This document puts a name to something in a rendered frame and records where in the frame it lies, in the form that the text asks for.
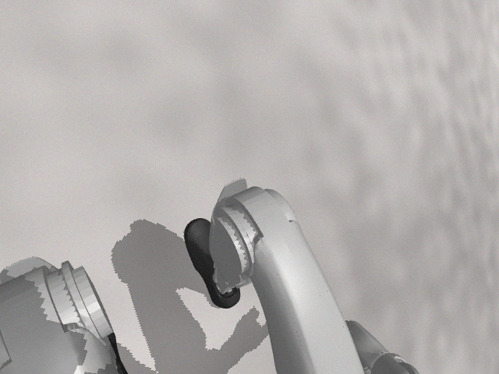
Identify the right robot hand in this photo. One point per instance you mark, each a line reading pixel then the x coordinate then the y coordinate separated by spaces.
pixel 369 349

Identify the left robot foot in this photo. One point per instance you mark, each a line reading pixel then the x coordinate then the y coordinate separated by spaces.
pixel 121 369

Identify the right robot arm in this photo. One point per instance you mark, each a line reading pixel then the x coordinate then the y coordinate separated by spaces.
pixel 392 363

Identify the right robot foot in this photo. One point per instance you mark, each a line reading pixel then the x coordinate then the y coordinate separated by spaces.
pixel 197 243

